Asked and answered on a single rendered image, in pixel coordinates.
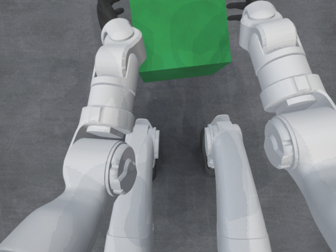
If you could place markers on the robot right shin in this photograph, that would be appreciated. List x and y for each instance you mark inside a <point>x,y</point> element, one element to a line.
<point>222,117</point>

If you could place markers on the carton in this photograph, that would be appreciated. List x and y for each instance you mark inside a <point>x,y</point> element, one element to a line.
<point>182,38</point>

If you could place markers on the robot right upper arm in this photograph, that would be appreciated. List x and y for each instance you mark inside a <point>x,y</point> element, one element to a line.
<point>304,144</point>

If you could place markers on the robot left upper arm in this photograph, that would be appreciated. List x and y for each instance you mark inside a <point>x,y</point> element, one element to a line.
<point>96,172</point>

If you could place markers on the robot right foot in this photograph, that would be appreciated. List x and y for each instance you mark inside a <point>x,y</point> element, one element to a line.
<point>209,171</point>

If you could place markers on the robot left forearm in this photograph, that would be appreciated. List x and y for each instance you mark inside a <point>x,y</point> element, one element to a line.
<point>113,85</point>

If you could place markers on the robot right hand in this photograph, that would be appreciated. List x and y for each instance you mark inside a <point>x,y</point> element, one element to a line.
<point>239,5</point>

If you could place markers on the robot right forearm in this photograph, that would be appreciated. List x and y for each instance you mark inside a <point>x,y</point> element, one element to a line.
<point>279,61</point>

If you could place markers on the robot left hand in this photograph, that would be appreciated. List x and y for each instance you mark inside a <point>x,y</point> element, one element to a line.
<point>106,12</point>

